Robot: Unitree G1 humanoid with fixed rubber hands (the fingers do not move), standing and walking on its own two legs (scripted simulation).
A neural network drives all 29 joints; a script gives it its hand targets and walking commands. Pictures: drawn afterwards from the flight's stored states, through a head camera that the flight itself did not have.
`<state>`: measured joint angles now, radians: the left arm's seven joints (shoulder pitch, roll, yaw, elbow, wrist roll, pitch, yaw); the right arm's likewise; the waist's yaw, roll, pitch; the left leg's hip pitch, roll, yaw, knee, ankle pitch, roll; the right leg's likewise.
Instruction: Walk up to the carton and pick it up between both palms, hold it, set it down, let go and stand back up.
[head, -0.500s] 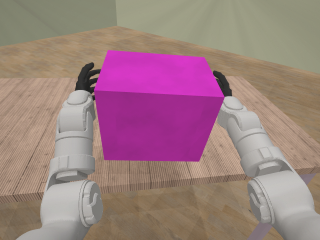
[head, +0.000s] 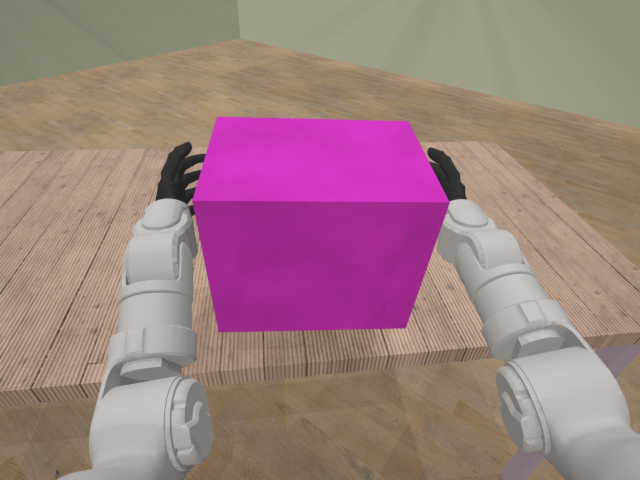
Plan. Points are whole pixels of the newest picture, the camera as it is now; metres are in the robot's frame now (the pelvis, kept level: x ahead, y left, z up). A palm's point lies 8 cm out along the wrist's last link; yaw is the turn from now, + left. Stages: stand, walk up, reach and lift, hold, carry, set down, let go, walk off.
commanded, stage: set down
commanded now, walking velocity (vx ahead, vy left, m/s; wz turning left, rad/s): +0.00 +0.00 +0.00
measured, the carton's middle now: (314, 225) +0.39 +0.02 +0.18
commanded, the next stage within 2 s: none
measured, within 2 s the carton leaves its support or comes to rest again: rests again in 1.46 s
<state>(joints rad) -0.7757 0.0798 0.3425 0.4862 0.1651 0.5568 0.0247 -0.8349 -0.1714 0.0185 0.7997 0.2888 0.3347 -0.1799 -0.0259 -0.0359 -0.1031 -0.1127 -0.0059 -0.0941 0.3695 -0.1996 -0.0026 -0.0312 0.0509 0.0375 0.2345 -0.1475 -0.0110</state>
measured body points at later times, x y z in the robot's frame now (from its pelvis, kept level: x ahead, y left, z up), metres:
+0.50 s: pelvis +0.00 +0.00 +0.00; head -0.05 +0.02 +0.45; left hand +0.39 +0.20 +0.18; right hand +0.40 -0.15 +0.17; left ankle +0.00 +0.12 -0.75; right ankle -0.01 -0.12 -0.75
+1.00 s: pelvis +0.00 +0.00 +0.00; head -0.04 +0.02 +0.45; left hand +0.39 +0.20 +0.15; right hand +0.41 -0.14 +0.15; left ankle +0.00 +0.12 -0.75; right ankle -0.01 -0.12 -0.75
